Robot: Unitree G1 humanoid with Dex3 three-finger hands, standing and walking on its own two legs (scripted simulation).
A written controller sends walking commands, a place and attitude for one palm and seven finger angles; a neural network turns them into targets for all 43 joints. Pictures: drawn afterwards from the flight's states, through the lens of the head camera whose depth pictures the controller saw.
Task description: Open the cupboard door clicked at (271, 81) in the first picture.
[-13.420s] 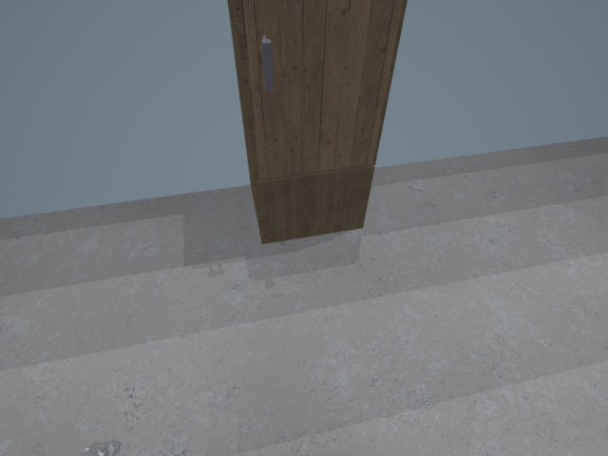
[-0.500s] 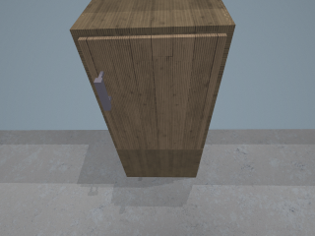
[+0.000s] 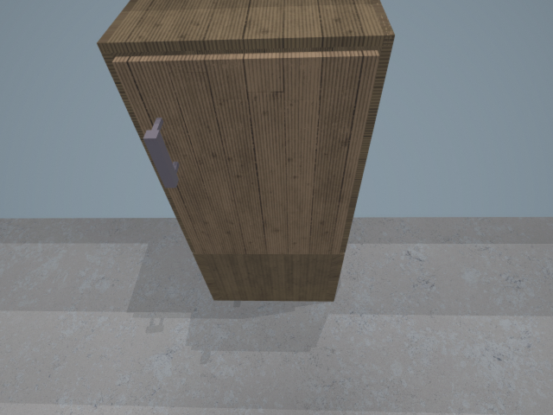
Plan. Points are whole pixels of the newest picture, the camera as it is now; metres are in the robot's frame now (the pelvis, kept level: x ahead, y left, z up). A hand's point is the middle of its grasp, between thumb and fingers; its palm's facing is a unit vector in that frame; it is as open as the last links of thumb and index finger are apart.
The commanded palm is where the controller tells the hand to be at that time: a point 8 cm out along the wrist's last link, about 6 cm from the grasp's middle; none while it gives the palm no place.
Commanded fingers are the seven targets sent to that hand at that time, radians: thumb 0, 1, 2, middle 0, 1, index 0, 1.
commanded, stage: come to a stop and stand still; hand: left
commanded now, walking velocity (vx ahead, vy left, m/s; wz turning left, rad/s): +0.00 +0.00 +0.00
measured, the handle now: (165, 153) +0.55 +0.25 +0.04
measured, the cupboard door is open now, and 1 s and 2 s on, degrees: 0 0 0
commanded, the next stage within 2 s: look again from close up in 0.20 s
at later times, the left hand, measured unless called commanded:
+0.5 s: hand out of the picture +0.00 +0.18 -0.17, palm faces +0.04 -0.98 -0.21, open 7.4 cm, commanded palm none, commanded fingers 0.00 0.90 0.90 -0.20 -0.30 -0.20 -0.30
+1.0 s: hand out of the picture +0.06 +0.20 -0.13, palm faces +0.19 -0.96 -0.20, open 7.4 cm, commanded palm +0.09 +0.25 -0.06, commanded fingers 0.00 0.78 0.85 -0.21 -0.38 -0.21 -0.38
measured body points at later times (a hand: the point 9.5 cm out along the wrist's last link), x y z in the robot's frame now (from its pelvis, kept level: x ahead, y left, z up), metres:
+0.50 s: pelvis -0.01 +0.00 +0.00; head +0.01 +0.00 +0.45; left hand +0.00 +0.24 -0.15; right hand -0.02 -0.21 -0.16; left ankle -0.07 +0.15 -0.73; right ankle +0.00 -0.11 -0.73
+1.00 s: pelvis -0.02 +0.01 +0.00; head +0.01 +0.01 +0.45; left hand +0.05 +0.25 -0.11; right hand +0.00 -0.22 -0.15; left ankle -0.07 +0.15 -0.73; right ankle +0.00 -0.11 -0.73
